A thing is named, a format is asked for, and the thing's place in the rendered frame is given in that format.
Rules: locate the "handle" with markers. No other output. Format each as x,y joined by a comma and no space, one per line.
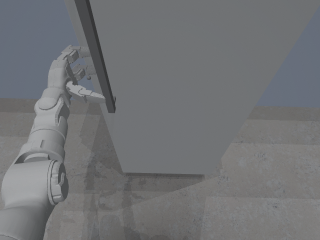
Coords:
91,35

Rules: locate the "robot left forearm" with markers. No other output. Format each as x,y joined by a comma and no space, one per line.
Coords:
49,131

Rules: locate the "left robot upper arm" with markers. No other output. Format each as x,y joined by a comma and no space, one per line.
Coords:
31,191

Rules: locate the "robot left hand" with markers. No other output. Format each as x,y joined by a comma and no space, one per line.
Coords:
61,75

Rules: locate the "fridge door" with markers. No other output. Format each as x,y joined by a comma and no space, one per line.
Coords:
186,74

